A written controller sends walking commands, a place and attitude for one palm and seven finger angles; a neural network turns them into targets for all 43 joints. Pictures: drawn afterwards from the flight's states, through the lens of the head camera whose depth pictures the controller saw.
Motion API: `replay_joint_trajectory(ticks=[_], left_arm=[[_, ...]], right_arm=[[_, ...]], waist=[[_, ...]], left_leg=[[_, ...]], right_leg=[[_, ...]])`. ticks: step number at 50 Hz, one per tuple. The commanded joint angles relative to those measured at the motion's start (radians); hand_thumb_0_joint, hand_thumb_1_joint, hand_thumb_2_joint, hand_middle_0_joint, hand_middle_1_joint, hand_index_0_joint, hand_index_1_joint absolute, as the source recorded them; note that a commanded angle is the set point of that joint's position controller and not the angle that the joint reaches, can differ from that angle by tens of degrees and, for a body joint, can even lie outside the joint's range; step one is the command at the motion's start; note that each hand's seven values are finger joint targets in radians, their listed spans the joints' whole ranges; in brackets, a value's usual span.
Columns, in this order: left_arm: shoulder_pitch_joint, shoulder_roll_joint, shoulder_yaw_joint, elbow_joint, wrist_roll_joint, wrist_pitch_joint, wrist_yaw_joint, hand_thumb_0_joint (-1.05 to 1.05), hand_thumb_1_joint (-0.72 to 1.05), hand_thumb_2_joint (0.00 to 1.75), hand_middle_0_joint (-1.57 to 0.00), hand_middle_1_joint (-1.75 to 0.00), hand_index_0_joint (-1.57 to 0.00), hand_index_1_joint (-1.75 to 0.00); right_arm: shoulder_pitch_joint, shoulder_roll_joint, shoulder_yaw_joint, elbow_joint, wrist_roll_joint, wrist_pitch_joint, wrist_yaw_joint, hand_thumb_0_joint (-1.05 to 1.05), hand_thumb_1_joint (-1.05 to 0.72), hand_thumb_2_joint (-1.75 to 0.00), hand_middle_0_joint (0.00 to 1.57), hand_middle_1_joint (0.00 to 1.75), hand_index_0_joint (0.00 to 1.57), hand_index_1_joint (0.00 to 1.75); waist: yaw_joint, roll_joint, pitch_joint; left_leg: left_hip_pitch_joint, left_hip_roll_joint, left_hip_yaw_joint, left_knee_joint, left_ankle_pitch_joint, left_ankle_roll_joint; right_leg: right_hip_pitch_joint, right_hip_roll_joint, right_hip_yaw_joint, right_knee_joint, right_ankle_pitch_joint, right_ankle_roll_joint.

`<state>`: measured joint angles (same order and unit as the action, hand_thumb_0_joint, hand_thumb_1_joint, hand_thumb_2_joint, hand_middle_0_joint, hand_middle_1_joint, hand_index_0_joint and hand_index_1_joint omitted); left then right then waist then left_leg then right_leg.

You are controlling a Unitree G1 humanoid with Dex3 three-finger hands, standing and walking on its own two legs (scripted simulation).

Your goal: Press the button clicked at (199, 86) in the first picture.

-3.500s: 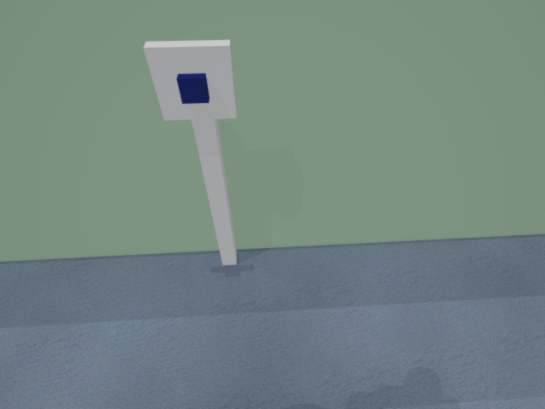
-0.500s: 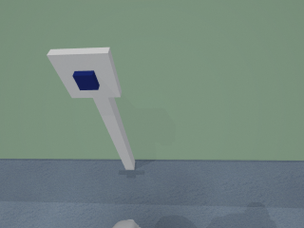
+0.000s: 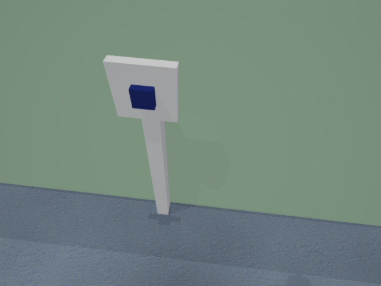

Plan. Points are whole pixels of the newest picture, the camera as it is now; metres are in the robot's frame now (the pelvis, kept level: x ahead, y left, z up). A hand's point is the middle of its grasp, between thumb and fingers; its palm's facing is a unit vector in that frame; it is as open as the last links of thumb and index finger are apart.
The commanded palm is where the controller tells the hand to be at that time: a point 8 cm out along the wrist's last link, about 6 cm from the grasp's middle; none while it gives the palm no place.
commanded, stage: come to a stop and stand still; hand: left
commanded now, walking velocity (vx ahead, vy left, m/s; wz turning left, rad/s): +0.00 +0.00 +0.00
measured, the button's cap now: (143, 96) +0.54 +0.18 +0.08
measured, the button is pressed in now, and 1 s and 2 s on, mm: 0 0 0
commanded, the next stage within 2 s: look again from close up in 0.26 s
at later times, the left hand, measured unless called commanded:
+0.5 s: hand out of the picture +0.03 +0.18 -0.18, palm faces -0.01 -0.97 -0.22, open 7.3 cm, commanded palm none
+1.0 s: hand out of the picture +0.07 +0.15 -0.16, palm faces +0.11 -0.97 -0.22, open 7.3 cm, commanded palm +0.12 +0.20 -0.07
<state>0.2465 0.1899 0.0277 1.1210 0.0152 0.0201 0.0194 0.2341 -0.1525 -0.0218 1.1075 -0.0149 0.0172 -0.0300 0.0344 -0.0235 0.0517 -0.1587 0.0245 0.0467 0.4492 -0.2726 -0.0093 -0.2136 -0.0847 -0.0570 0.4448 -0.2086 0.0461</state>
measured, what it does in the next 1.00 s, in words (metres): stands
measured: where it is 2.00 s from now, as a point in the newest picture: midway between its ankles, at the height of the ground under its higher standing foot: outside the picture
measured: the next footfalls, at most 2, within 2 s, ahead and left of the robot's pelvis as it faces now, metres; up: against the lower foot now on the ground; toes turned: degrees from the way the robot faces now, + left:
none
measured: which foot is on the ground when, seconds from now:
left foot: down 0.00-1.00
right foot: down 0.00-1.00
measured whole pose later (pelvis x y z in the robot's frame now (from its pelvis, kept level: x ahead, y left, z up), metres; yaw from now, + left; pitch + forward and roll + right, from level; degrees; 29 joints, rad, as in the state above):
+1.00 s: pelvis +0.01 -0.04 -0.01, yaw -2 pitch -1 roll +0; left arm 0.35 0.16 0.03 0.78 -0.06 0.04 0.04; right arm 0.30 -0.18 0.01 1.02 0.01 -0.06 -0.04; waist 0.01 0.02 0.05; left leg -0.16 0.08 0.05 0.49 -0.32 -0.05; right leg -0.25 -0.03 -0.05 0.54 -0.28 0.00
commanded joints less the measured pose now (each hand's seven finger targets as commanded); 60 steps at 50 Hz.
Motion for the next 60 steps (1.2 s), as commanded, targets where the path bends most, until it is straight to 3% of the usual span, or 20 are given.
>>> replay_joint_trajectory(ticks=[1, 17, 18, 19, 20, 22, 24, 28, 46, 47, 48, 49, 50, 51, 52, 53, 54, 56, 58, 60], left_arm=[[0.034, 0.075, 0.002, -0.009, 0.001, -0.025, 0.004, 0.0, 0.9, 0.9, -0.2, -0.3, -0.2, -0.3], [0.06, 0.063, -0.003, 0.024, -0.005, -0.036, 0.011, 0.0, 0.9, 0.9, -0.2, -0.3, -0.2, -0.3], [0.104, 0.075, -0.02, 0.031, 0.006, -0.057, 0.058, 0.0, 0.9, 0.9, -0.2, -0.3, -0.2, -0.3], [0.095, 0.109, -0.012, -0.007, 0.002, -0.06, 0.047, 0.0, 0.9, 0.9, -0.2, -0.3, -0.2, -0.3], [0.066, 0.105, -0.011, -0.015, 0.0, -0.058, 0.036, 0.0, 0.9, 0.9, -0.2, -0.3, -0.2, -0.3], [0.058, 0.085, -0.018, -0.03, 0.001, -0.05, 0.025, 0.0, 0.9, 0.9, -0.2, -0.3, -0.2, -0.3], [0.054, 0.07, -0.019, -0.031, 0.0, -0.047, 0.02, 0.0, 0.9, 0.9, -0.2, -0.3, -0.2, -0.3], [0.041, 0.071, -0.021, -0.038, -0.004, -0.043, 0.016, 0.0, 0.9, 0.9, -0.2, -0.3, -0.2, -0.3], [0.043, 0.101, -0.008, -0.037, -0.005, -0.051, 0.012, 0.0, 0.9, 0.9, -0.2, -0.3, -0.2, -0.3], [0.155, 0.129, 0.004, 0.0, -0.002, -0.059, 0.052, 0.0, 0.9, 0.9, -0.2, -0.3, -0.2, -0.3], [-0.661, 0.351, 0.136, -1.535, -0.201, -0.306, 0.032, 0.0, 0.9, 0.9, -0.23, -0.33, -0.23, -0.33], [-0.135, 0.28, 0.147, -1.224, -0.117, -0.245, 0.07, 0.0, 0.9, 0.9, -0.25, -0.36, -0.25, -0.36], [-0.097, 0.182, 0.092, -1.144, -0.148, -0.198, 0.118, 0.0, 0.9, 0.9, -0.28, -0.39, -0.28, -0.39], [0.162, -0.017, -0.001, -0.986, -0.164, -0.111, 0.11, 0.0, 0.9, 0.9, -0.31, -0.42, -0.31, -0.42], [0.005, 0.014, 0.02, -1.182, -0.198, -0.147, 0.085, 0.0, 0.9, 0.9, -0.34, -0.45, -0.34, -0.45], [0.018, 0.101, 0.114, -1.174, -0.184, -0.195, 0.069, 0.0, 0.9, 0.9, -0.36, -0.48, -0.36, -0.48], [0.056, 0.073, 0.116, -1.098, -0.183, -0.247, 0.042, 0.0, 0.9, 0.9, -0.39, -0.51, -0.39, -0.51], [0.262, -0.004, 0.125, -0.905, -0.209, -0.348, -0.048, 0.0, 0.9, 0.9, -0.45, -0.57, -0.45, -0.57], [0.411, -0.02, 0.148, -0.874, -0.248, -0.483, -0.164, 0.0, 0.9, 0.9, -0.5, -0.63, -0.5, -0.63], [0.448, 0.031, 0.199, -0.871, -0.271, -0.592, -0.295, 0.0, 0.9, 0.9, -0.56, -0.69, -0.56, -0.69]], right_arm=[[0.068, -0.118, -0.017, -0.025, 0.002, -0.023, 0.0, 0.0, -0.9, -0.9, 0.2, 0.3, 0.2, 0.3], [0.106, -0.098, -0.006, 0.018, 0.003, -0.037, -0.009, 0.0, -0.9, -0.9, 0.2, 0.3, 0.2, 0.3], [0.032, -0.136, -0.002, -0.055, 0.019, -0.059, 0.008, 0.0, -0.9, -0.9, 0.2, 0.3, 0.2, 0.3], [0.108, -0.1, -0.002, -0.071, 0.004, -0.058, 0.01, 0.0, -0.9, -0.9, 0.2, 0.3, 0.2, 0.3], [0.069, -0.092, 0.004, -0.071, -0.005, -0.059, 0.013, 0.0, -0.9, -0.9, 0.2, 0.3, 0.2, 0.3], [0.107, -0.102, 0.007, -0.091, -0.005, -0.058, 0.011, 0.0, -0.9, -0.9, 0.2, 0.3, 0.2, 0.3], [0.118, -0.109, 0.007, -0.096, -0.002, -0.059, 0.005, 0.0, -0.9, -0.9, 0.2, 0.3, 0.2, 0.3], [0.127, -0.113, 0.009, -0.095, -0.002, -0.052, 0.004, 0.0, -0.9, -0.9, 0.2, 0.3, 0.2, 0.3], [0.111, -0.098, 0.011, -0.041, -0.002, -0.038, 0.003, 0.0, -0.9, -0.9, 0.2, 0.3, 0.2, 0.3], [-0.001, -0.146, -0.01, -0.104, 0.009, -0.039, 0.011, 0.0, -0.9, -0.9, 0.2, 0.3, 0.2, 0.3], [-0.009, -0.279, -0.02, -0.429, 0.063, -0.21, -0.04, 0.0, -0.9, -0.9, 0.2, 0.3, 0.2, 0.3], [-0.067, -0.192, -0.013, -0.368, 0.042, -0.288, -0.079, 0.0, -0.9, -0.9, 0.2, 0.3, 0.2, 0.3], [-0.085, -0.199, -0.018, -0.309, 0.055, -0.311, -0.086, 0.0, -0.9, -0.9, 0.2, 0.3, 0.2, 0.3], [-0.052, -0.151, -0.018, -0.311, 0.071, -0.316, -0.073, 0.0, -0.9, -0.9, 0.2, 0.3, 0.2, 0.3], [-0.077, -0.188, -0.023, -0.386, 0.076, -0.34, -0.071, 0.0, -0.9, -0.9, 0.2, 0.3, 0.2, 0.3], [-0.057, -0.202, -0.05, -0.397, 0.059, -0.352, -0.076, 0.0, -0.9, -0.9, 0.2, 0.3, 0.2, 0.3], [-0.059, -0.2, -0.055, -0.421, 0.047, -0.364, -0.073, 0.0, -0.9, -0.9, 0.2, 0.3, 0.2, 0.3], [-0.071, -0.187, -0.065, -0.479, 0.038, -0.374, -0.051, 0.0, -0.9, -0.9, 0.2, 0.3, 0.2, 0.3], [-0.093, -0.192, -0.083, -0.538, 0.03, -0.375, -0.018, 0.0, -0.9, -0.9, 0.2, 0.3, 0.2, 0.3], [-0.103, -0.206, -0.098, -0.595, 0.037, -0.367, 0.018, 0.0, -0.9, -0.9, 0.2, 0.3, 0.2, 0.3]], waist=[[-0.029, 0.036, 0.019], [-0.031, 0.05, 0.019], [-0.013, 0.073, -0.034], [-0.043, 0.134, -0.102], [-0.018, 0.166, -0.041], [-0.032, 0.131, -0.044], [-0.033, 0.081, -0.042], [-0.037, -0.008, 0.023], [-0.037, -0.006, -0.014], [0.015, -0.161, 0.02], [-0.11, 0.1, -0.477], [-0.011, 0.273, -0.44], [-0.033, 0.293, -0.34], [-0.047, 0.164, -0.22], [-0.057, 0.116, -0.116], [-0.072, 0.025, -0.125], [-0.075, -0.099, -0.044], [-0.021, -0.285, -0.01], [0.024, -0.321, -0.066], [0.046, -0.198, -0.156]], left_leg=[[-0.053, 0.095, -0.07, -0.16, 0.063, 0.017], [-0.007, 0.095, -0.046, -0.16, 0.208, 0.013], [-0.039, 0.119, -0.016, 0.033, 0.403, -0.004], [-0.046, 0.07, -0.03, -0.011, 0.211, -0.001], [-0.081, 0.066, -0.032, -0.036, 0.142, 0.005], [-0.091, 0.093, -0.064, -0.054, 0.138, 0.02], [-0.071, 0.102, -0.064, -0.048, 0.219, 0.032], [-0.081, 0.091, -0.058, -0.057, 0.178, 0.033], [-0.014, 0.074, -0.005, -0.051, 0.125, 0.007], [-0.145, 0.085, 0.029, 0.172, 0.048, -0.021], [0.083, -0.025, 0.009, 0.002, 0.231, 0.041], [0.113, -0.023, 0.04, -0.015, 0.349, 0.05], [0.035, -0.006, 0.023, 0.01, 0.278, 0.02], [-0.027, 0.007, 0.001, 0.008, 0.25, 0.02], [-0.068, -0.005, -0.015, 0.029, 0.202, 0.019], [-0.101, -0.014, -0.003, 0.068, 0.139, 0.024], [-0.191, -0.023, -0.012, 0.101, 0.073, 0.026], [-0.335, -0.036, -0.02, 0.174, -0.004, 0.016], [-0.459, -0.044, -0.016, 0.259, -0.02, 0.002], [-0.494, -0.056, -0.002, 0.336, 0.013, -0.011]], right_leg=[[0.03, -0.029, 0.049, -0.091, 0.051, -0.046], [0.071, -0.033, 0.044, -0.099, 0.14, -0.048], [0.066, -0.067, 0.09, -0.018, 0.392, -0.058], [0.105, -0.069, 0.075, 0.026, 0.24, -0.072], [0.063, -0.053, 0.074, 0.022, 0.142, -0.074], [0.028, -0.02, 0.048, 0.033, 0.025, -0.071], [0.022, -0.012, 0.037, 0.044, 0.065, -0.068], [-0.011, -0.015, 0.048, 0.03, 0.079, -0.066], [0.008, -0.032, 0.097, -0.034, 0.169, -0.082], [0.053, -0.102, 0.171, -0.028, 0.633, -0.047], [0.163, -0.02, 0.127, 0.06, 0.49, -0.075], [0.161, 0.046, 0.069, 0.104, 0.312, -0.099], [0.075, 0.047, 0.018, 0.081, 0.178, -0.084], [0.009, 0.053, -0.003, 0.059, 0.138, -0.067], [-0.048, 0.045, -0.008, 0.054, 0.117, -0.052], [-0.111, 0.048, -0.016, 0.046, 0.022, -0.041], [-0.195, 0.052, -0.024, 0.047, -0.083, -0.031], [-0.272, 0.053, -0.008, 0.101, -0.21, -0.025], [-0.264, 0.046, 0.026, 0.193, -0.17, -0.029], [-0.227, 0.033, 0.055, 0.283, -0.041, -0.048]])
